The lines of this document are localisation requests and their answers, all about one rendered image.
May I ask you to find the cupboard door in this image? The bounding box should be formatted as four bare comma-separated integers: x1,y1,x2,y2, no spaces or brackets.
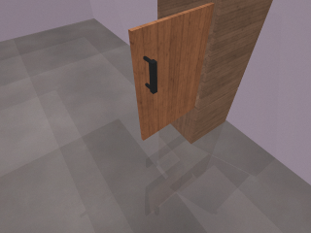
128,2,215,141

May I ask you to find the handle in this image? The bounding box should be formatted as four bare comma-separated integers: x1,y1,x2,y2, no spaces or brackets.
143,55,157,94

